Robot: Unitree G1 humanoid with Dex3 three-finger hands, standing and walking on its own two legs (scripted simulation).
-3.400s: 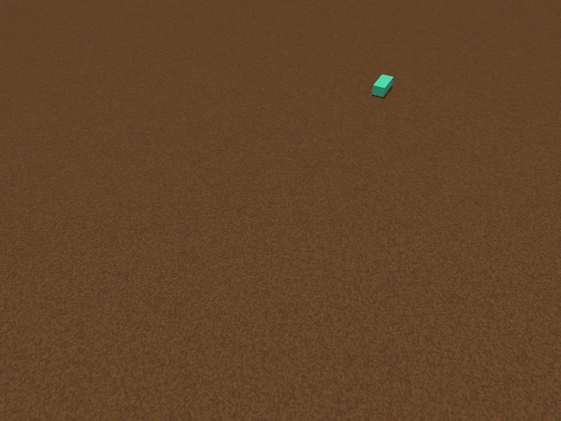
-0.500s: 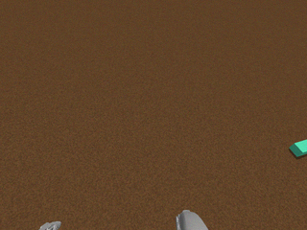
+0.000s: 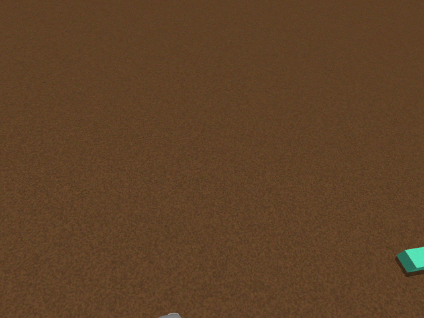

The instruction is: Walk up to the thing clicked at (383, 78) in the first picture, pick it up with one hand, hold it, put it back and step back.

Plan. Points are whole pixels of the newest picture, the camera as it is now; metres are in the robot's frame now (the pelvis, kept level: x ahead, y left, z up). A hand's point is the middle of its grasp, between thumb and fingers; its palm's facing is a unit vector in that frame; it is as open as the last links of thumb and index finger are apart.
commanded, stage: walk up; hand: left
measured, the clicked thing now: (421, 258) +0.54 -1.03 -0.71
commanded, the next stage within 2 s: none
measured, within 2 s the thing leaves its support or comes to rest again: neither
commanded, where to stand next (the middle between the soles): +0.28 -1.27 m, yaw +9 degrees
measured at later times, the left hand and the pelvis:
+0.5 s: hand out of the picture +0.13 +0.03 -0.12, palm faces +0.05 -0.93 -0.36, open 7.4 cm; pelvis +0.08 -0.26 +0.01, yaw +2 degrees
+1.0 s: hand (302, 269) +0.27 -0.19 -0.15, palm faces -0.06 -0.92 -0.39, open 7.4 cm; pelvis +0.14 -0.49 -0.03, yaw +1 degrees
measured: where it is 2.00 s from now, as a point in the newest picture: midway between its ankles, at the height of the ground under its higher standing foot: outside the picture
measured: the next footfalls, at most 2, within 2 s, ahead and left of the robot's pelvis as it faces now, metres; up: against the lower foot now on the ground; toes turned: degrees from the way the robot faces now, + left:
right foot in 0.30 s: +0.15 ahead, -0.35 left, +0.00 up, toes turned -1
left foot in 0.62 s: +0.22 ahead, -0.23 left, +0.00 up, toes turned +9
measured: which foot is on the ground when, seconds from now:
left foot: down 0.00-0.30, up 0.32-0.60, down 0.62-0.98, up 1.00-1.00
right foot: up 0.00-0.28, down 0.30-0.62, up 0.64-0.96, down 0.98-1.00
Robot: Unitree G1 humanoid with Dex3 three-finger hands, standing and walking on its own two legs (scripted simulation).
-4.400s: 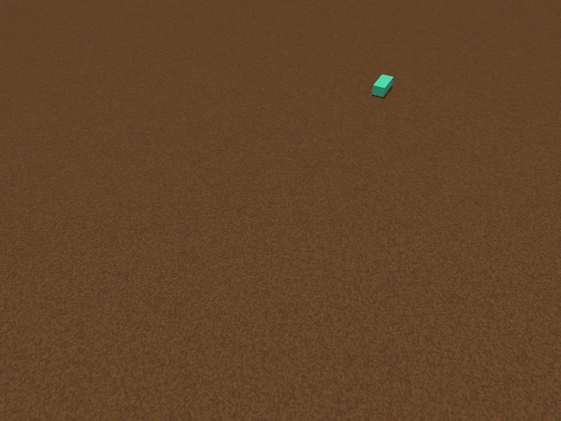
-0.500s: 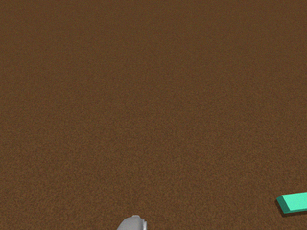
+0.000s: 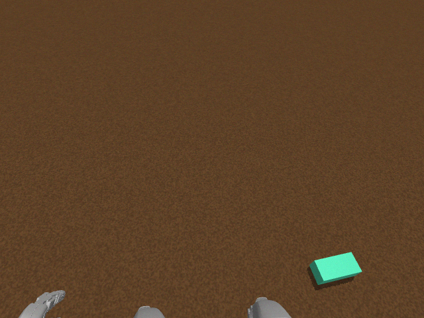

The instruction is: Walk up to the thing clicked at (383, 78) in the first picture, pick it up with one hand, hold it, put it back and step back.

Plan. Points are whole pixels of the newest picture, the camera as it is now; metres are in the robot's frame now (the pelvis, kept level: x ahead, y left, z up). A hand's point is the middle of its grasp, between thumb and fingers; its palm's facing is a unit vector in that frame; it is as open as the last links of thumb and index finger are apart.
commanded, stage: walk up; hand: left
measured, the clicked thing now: (334, 268) +0.39 -0.54 -0.69
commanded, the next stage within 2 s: none
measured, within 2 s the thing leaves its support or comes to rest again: neither
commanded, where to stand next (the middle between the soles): +0.12 -0.78 m, yaw +8 degrees
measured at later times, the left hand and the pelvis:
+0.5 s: hand out of the picture +0.13 +0.09 -0.13, palm faces -0.09 -0.94 -0.32, open 7.4 cm; pelvis +0.03 -0.20 +0.02, yaw +1 degrees
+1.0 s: hand out of the picture +0.12 -0.13 -0.13, palm faces -0.02 -0.95 -0.32, open 7.4 cm; pelvis +0.05 -0.40 +0.02, yaw +4 degrees
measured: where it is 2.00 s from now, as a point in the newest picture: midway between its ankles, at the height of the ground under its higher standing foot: outside the picture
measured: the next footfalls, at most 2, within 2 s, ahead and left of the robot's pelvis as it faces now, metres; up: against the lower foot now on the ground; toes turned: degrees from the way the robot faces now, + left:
left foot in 0.26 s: +0.13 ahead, -0.01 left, +0.00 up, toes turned +7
right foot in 0.60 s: +0.12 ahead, -0.45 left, +0.00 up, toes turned +1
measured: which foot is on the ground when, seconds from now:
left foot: up 0.00-0.24, down 0.26-0.62, up 0.64-0.86, down 0.88-1.00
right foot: down 0.00-0.26, up 0.28-0.58, down 0.60-0.88, up 0.90-1.00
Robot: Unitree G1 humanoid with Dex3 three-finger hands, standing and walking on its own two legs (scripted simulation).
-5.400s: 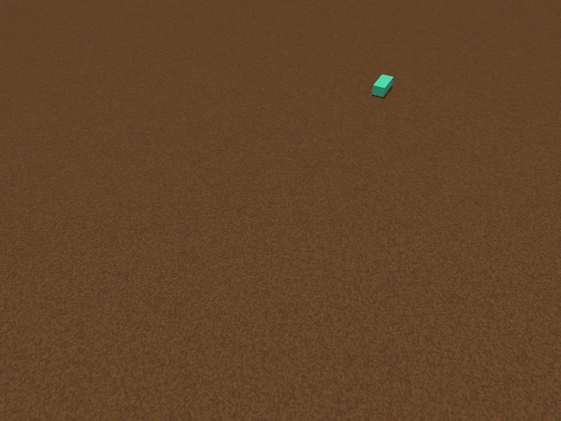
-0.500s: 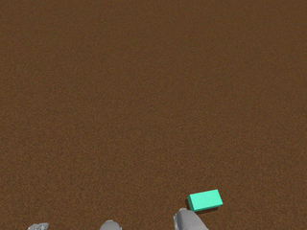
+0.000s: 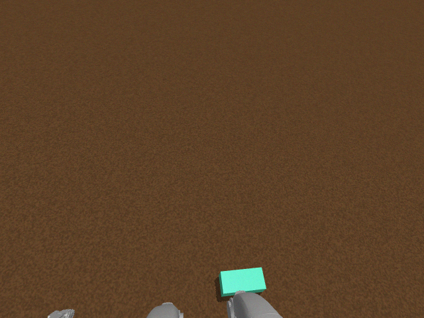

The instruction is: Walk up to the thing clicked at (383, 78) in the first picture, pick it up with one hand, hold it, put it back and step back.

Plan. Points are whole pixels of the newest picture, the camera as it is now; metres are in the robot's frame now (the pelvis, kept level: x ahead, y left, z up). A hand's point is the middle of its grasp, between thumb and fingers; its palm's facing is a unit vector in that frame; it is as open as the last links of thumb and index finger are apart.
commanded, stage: walk up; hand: left
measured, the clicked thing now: (241, 281) +0.34 -0.16 -0.71
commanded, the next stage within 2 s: none
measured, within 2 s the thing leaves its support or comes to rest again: neither
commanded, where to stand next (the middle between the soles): +0.05 -0.38 m, yaw +4 degrees
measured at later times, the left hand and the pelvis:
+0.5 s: hand out of the picture +0.06 +0.05 -0.15, palm faces -0.05 -0.94 -0.34, open 7.4 cm; pelvis -0.03 -0.22 -0.01, yaw +1 degrees
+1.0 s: hand out of the picture -0.01 -0.18 -0.16, palm faces +0.04 -0.93 -0.37, open 7.4 cm; pelvis -0.06 -0.45 -0.02, yaw +2 degrees
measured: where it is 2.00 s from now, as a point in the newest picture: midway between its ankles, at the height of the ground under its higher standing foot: outside the picture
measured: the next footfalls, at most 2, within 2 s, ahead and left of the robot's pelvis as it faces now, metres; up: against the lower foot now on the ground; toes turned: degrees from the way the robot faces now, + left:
right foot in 0.26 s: +0.06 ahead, -0.33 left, +0.00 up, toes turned -1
left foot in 0.50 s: +0.06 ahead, -0.14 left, +0.00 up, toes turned +4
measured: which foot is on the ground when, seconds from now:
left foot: down 0.00-0.26, up 0.28-0.48, down 0.50-0.86, up 0.88-1.00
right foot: up 0.00-0.24, down 0.26-0.50, up 0.52-0.82, down 0.84-1.00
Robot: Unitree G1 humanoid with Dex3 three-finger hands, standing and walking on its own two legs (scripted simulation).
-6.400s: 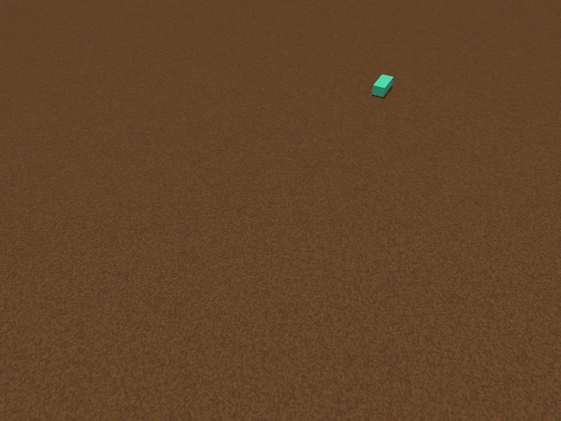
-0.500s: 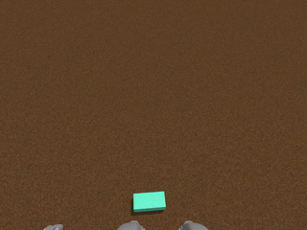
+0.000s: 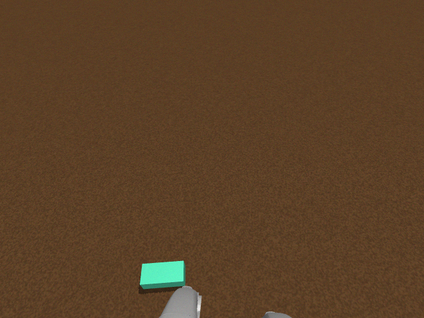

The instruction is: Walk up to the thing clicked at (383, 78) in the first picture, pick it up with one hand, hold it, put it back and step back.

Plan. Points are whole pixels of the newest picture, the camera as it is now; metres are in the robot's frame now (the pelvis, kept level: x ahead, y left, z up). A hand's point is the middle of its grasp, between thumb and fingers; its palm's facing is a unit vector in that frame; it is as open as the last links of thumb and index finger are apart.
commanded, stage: walk up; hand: left
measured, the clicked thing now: (163, 274) +0.41 +0.27 -0.69
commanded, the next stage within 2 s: stand in 1.72 s
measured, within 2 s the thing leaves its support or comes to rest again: neither
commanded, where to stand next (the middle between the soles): +0.11 +0.06 m, yaw +2 degrees
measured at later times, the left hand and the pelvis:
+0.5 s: hand out of the picture +0.02 +0.29 -0.12, palm faces +0.09 -0.90 -0.43, open 7.4 cm; pelvis +0.02 +0.00 +0.02, yaw +5 degrees
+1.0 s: hand out of the picture +0.11 +0.30 -0.11, palm faces +0.03 -0.93 -0.38, open 7.4 cm; pelvis +0.03 +0.03 +0.05, yaw +4 degrees
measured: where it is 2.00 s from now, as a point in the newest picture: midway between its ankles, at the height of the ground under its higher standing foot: outside the picture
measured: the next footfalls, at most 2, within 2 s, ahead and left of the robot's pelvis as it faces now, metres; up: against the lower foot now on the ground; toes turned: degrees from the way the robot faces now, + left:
left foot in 0.38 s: +0.09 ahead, +0.20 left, +0.00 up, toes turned +3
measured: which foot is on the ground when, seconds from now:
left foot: up 0.00-0.36, down 0.38-1.00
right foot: down 0.00-1.00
